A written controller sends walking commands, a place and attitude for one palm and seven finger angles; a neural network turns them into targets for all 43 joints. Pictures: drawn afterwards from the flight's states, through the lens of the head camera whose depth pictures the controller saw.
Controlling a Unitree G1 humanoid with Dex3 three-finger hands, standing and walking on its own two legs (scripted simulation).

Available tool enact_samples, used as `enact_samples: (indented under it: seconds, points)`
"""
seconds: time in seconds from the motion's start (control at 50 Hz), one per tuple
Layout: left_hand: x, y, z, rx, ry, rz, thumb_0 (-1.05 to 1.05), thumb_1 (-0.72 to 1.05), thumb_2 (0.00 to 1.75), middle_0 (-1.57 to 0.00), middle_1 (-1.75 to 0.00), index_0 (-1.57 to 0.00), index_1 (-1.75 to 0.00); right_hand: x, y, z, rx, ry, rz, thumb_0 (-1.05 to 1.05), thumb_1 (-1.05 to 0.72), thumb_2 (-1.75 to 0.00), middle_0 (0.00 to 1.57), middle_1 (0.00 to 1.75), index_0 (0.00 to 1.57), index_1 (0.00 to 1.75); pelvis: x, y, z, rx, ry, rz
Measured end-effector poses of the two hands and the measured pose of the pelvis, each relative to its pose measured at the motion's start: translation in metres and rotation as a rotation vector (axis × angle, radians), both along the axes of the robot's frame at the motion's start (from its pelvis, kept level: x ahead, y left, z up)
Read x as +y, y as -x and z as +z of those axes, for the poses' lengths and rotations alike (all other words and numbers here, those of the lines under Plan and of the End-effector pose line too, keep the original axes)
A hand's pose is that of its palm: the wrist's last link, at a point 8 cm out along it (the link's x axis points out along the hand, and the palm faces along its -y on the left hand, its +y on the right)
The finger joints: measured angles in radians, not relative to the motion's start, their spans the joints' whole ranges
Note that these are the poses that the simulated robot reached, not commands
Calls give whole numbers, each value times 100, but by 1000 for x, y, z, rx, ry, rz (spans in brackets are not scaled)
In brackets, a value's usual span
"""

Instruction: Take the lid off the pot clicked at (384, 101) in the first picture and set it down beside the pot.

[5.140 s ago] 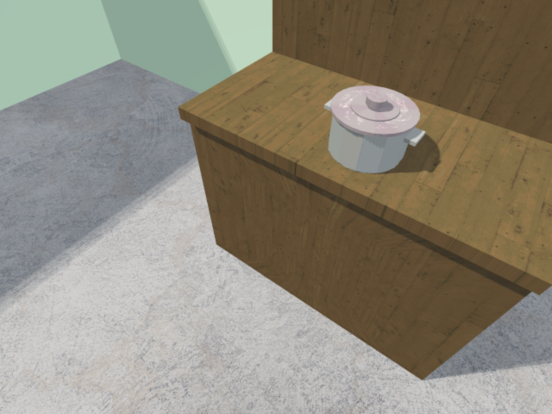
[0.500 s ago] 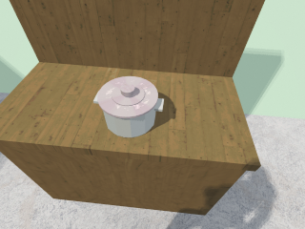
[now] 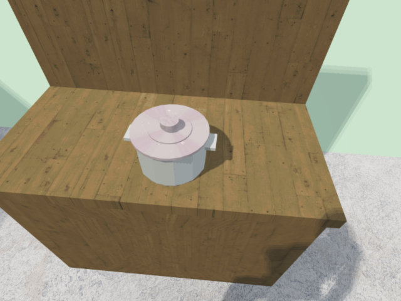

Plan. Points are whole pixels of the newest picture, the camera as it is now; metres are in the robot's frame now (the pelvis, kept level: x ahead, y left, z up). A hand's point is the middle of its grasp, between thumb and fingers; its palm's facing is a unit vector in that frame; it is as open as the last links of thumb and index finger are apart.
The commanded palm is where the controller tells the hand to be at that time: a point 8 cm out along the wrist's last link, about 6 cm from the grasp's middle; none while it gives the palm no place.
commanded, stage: lift the closed hand beside the body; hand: left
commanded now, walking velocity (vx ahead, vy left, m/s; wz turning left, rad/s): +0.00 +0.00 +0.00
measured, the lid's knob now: (169, 122) +0.49 +0.11 +0.09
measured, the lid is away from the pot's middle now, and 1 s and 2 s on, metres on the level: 0.00 0.00 0.00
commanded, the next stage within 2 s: raise the hand higher, near the body in 0.72 s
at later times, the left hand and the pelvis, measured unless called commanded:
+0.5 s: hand out of the picture +0.12 +0.16 -0.04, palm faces +0.22 -0.96 -0.20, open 4.6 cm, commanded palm +0.07 +0.22 -0.02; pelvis -0.01 -0.02 -0.01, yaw +5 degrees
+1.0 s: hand out of the picture +0.10 +0.20 +0.01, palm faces +0.33 -0.85 -0.42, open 3.1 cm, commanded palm +0.05 +0.23 +0.05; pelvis +0.00 -0.05 +0.00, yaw +6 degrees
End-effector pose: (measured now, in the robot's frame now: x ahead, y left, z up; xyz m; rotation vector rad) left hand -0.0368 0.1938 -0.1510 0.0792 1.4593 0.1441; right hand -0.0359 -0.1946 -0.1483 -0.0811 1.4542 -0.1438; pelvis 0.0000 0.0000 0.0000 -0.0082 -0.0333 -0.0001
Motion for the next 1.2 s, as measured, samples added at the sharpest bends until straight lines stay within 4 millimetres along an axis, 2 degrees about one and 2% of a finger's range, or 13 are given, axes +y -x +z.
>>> enact_samples:
  seconds: [0.12, 0.16, 0.2, 0.26, 0.34, 0.4, 0.46, 0.5, 0.58, 0.7, 0.88, 1.0, 1.2]
  points:
    - [1, -1, -2, 4, 2, -10, 1, 91, 90, -20, -30, -20, -30, 3, 3, 0, 6, 2, -5, 0, -91, -90, 20, 30, 20, 30, 2, -1, -1, 4, 3, 2]
    - [9, -20, 7, -91, -42, -43, 3, 94, 90, -21, -31, -20, -31, 0, -9, 5, -97, -1, -1, 1, -91, -90, 20, 30, 20, 30, 2, 1, -2, 12, -3, 8]
    - [29, -40, 29, -226, -141, -50, 8, 99, 90, -23, -33, -23, -33, -12, -23, 9, -210, 21, 25, 3, -93, -90, 20, 30, 20, 30, 1, -1, -4, 16, -12, 32]
    - [37, -84, 67, -465, -212, -91, 9, 100, 90, -28, -39, -28, -39, -31, -59, 14, -384, 31, 115, 4, -94, -90, 20, 30, 20, 30, 4, 1, -5, 5, -7, 69]
    - [28, -129, 94, -700, -204, -82, 6, 97, 90, -39, -52, -39, -52, -51, -126, 32, -582, 63, 177, 4, -93, -90, 20, 30, 20, 30, 1, 7, -6, 18, -2, 72]
    - [20, -139, 113, -844, -175, -45, 4, 95, 90, -50, -64, -50, -64, -57, -177, 65, -749, 89, 196, 3, -93, -90, 20, 30, 20, 30, -8, 8, -5, 14, 1, 68]
    - [15, -135, 126, -932, -170, -22, 3, 93, 90, -62, -77, -62, -77, -56, -222, 101, -909, 101, 233, 2, -92, -90, 20, 30, 20, 30, -17, 10, -5, 7, 5, 76]
    - [16, -128, 131, -952, -184, -1, 2, 92, 90, -71, -86, -71, -86, -53, -243, 118, -975, 104, 260, 2, -92, -90, 20, 30, 20, 30, -23, 11, -5, 9, 9, 85]
    - [21, -113, 139, -952, -238, 22, 2, 91, 90, -88, -104, -88, -105, -57, -238, 116, -952, 111, 281, 1, -92, -90, 20, 30, 24, 33, -33, 12, -5, 14, 14, 98]
    - [30, -103, 154, -924, -334, 7, 2, 91, 90, -112, -130, -111, -130, -53, -220, 86, -840, 57, 279, 1, -91, -90, 20, 30, 22, 32, -41, 12, -5, 21, 15, 107]
    - [40, -101, 176, -917, -434, -8, 2, 90, 90, -126, -146, -126, -147, -47, -202, 55, -729, -1, 241, 2, -91, -90, 20, 30, 21, 31, -48, 7, -3, 17, 11, 104]
    - [44, -105, 192, -956, -471, -14, 2, 90, 90, -129, -149, -128, -149, -52, -215, 60, -759, 13, 239, 2, -91, -90, 21, 30, 21, 30, -48, 3, -2, 10, 9, 102]
    - [48, -115, 214, -1057, -488, -18, 2, 90, 90, -130, -150, -129, -150, -50, -250, 84, -861, 43, 269, 2, -91, -90, 20, 30, 20, 30, -44, -2, 1, -7, 10, 104]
